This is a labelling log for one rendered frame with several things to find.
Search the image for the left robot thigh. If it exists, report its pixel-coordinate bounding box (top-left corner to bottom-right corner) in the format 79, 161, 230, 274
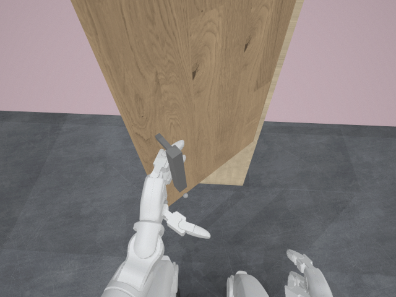
147, 260, 178, 297

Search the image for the right robot hand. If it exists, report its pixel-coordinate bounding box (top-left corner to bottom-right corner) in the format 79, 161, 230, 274
285, 249, 333, 297

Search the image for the robot thigh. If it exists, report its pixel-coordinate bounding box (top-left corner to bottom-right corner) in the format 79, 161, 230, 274
147, 260, 178, 297
226, 273, 269, 297

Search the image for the handle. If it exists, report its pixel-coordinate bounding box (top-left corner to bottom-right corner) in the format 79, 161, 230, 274
155, 133, 187, 192

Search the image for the left robot hand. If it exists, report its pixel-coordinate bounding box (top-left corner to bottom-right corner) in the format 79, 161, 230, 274
139, 140, 210, 239

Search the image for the left robot forearm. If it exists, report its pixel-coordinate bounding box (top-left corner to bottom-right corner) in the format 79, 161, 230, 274
101, 220, 165, 297

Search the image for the right robot thigh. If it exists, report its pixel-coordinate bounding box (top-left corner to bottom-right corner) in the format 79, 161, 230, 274
226, 273, 269, 297

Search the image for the cupboard door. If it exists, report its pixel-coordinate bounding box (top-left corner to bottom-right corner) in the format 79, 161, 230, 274
71, 0, 296, 206

